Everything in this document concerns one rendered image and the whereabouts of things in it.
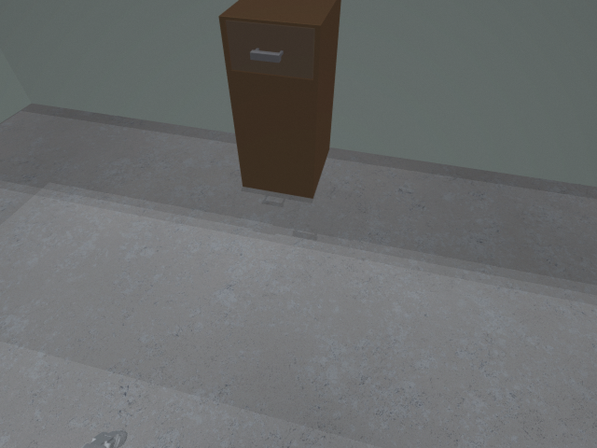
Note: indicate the drawer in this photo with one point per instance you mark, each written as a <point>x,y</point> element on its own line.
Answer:
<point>296,42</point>

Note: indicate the cabinet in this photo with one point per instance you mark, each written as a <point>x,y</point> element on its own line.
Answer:
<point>283,124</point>

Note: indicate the handle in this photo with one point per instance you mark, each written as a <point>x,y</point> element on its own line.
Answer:
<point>266,56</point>

